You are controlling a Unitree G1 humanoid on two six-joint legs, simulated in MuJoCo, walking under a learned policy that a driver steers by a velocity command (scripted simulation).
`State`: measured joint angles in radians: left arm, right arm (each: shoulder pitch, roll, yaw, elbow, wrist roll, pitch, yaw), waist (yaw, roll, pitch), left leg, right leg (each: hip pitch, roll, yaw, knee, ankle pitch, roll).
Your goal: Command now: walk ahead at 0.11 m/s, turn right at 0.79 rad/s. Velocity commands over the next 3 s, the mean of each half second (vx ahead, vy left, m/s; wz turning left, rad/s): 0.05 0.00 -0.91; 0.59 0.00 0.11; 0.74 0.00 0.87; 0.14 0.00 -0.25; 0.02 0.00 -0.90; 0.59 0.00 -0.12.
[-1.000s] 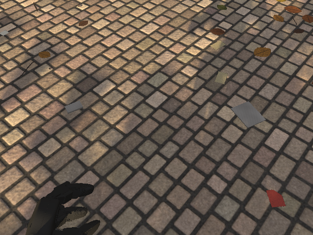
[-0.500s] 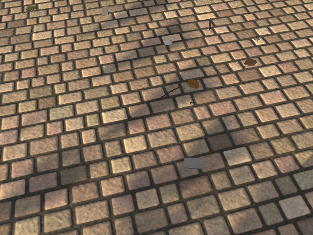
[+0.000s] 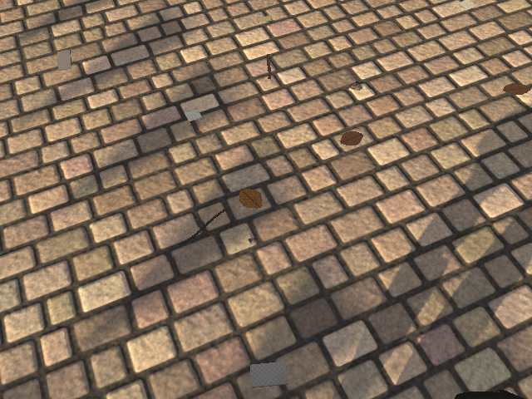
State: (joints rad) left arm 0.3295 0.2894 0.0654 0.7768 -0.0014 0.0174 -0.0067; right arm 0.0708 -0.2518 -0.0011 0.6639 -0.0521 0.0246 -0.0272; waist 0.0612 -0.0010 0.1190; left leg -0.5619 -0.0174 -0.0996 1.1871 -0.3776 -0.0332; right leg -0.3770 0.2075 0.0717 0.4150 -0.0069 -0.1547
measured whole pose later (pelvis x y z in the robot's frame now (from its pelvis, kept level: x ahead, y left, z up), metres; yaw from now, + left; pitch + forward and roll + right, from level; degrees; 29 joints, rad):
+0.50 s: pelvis +0.11 +0.07 +0.02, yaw -28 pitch +2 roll +0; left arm 0.27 0.38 0.10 0.75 0.01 0.05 0.00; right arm 0.11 -0.38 -0.03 0.72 0.00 0.00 -0.06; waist 0.04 0.00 0.04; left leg -0.29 -0.09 -0.20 0.43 -0.25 -0.01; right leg -0.24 0.34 0.56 0.44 -0.15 -0.05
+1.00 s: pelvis +0.25 +0.00 +0.02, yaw -23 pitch +4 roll -1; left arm 0.13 0.28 0.00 0.71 0.04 -0.07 0.03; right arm 0.41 -0.29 -0.06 0.84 0.00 -0.02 0.02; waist -0.06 0.00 -0.03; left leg -0.37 -0.07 -0.10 0.90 -0.39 0.07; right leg -0.24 0.02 0.02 0.42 -0.25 -0.01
